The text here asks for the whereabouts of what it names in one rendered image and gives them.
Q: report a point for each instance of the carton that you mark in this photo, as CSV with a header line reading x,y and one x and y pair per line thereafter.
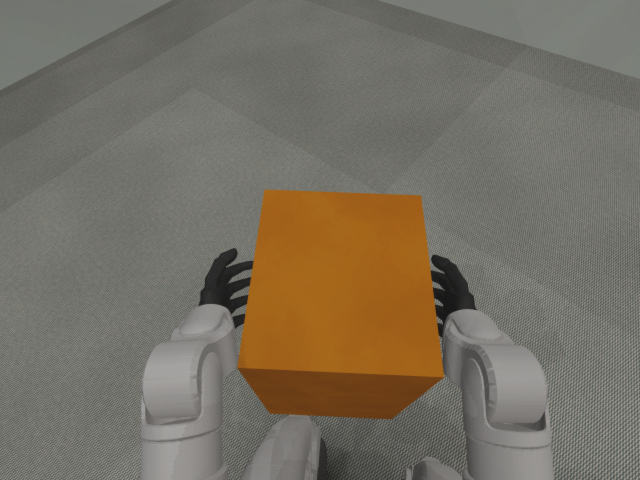
x,y
340,318

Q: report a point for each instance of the right robot hand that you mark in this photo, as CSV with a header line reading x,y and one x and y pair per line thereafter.
x,y
456,295

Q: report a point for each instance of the right robot thigh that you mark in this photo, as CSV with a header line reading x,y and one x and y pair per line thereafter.
x,y
429,470

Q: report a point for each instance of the right robot forearm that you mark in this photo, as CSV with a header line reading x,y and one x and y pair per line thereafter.
x,y
504,399

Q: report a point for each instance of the left robot thigh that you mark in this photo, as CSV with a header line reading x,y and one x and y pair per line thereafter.
x,y
290,448

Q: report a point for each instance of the robot thigh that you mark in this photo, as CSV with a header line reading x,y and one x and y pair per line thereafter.
x,y
290,448
429,470

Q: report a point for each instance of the left robot forearm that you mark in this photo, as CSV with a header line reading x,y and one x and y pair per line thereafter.
x,y
182,398

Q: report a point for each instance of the left robot hand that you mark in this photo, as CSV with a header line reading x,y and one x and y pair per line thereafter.
x,y
218,291

